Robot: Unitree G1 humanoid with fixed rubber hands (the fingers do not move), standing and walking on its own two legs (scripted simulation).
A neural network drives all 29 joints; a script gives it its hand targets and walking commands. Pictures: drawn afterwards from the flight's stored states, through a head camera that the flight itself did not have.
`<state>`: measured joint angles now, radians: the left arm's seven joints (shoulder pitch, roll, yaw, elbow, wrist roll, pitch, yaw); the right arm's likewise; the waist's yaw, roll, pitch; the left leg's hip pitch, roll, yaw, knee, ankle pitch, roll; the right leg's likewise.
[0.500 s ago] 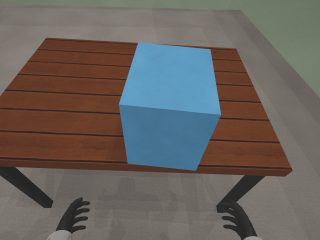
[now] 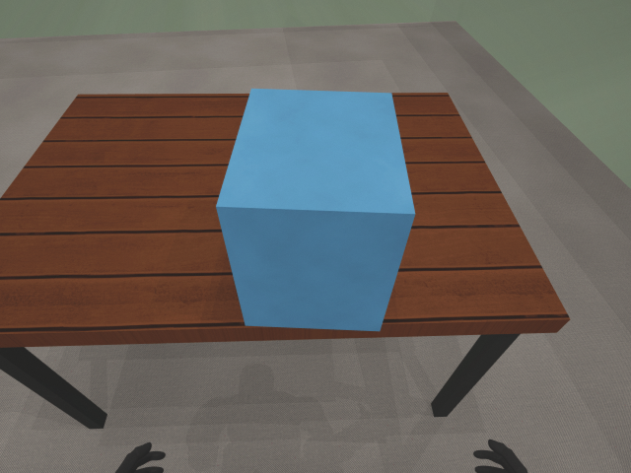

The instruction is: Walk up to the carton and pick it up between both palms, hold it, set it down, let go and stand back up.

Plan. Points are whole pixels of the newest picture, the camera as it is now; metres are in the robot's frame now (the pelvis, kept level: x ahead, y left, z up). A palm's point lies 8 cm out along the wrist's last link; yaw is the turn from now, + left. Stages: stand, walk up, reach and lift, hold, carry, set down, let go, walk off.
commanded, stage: stand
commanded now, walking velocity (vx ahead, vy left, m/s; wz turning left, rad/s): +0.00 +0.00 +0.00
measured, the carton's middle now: (316, 212) +0.50 +0.00 +0.02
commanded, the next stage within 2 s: none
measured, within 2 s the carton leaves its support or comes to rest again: neither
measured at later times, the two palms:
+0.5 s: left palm out of the picture +0.05 +0.25 -0.12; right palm out of the picture -0.02 -0.24 -0.13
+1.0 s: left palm out of the picture +0.00 +0.25 -0.14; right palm out of the picture -0.05 -0.19 -0.14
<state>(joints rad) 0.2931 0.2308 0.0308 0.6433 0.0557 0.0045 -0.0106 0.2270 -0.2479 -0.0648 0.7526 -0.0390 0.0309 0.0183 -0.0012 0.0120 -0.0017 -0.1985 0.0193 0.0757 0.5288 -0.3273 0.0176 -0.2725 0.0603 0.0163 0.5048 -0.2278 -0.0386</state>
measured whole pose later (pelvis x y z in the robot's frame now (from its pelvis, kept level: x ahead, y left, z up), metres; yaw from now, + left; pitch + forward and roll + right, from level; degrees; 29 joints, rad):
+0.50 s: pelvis -0.01 +0.01 +0.00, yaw -3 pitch +0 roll +0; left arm 0.37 0.18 0.02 0.81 0.04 -0.02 0.01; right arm 0.35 -0.23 -0.04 0.96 -0.03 0.01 -0.01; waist -0.02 0.00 -0.02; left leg -0.17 0.00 0.13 0.45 -0.28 0.04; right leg -0.28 0.05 0.08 0.46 -0.18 -0.01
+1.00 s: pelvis +0.00 +0.04 +0.00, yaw -4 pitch -1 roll +0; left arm 0.36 0.12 -0.01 1.05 0.02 0.00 0.04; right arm 0.34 -0.17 -0.01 1.12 -0.02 0.01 -0.03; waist -0.01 0.00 0.01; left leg -0.11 -0.03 0.15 0.42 -0.29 0.07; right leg -0.24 0.03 0.11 0.45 -0.20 0.02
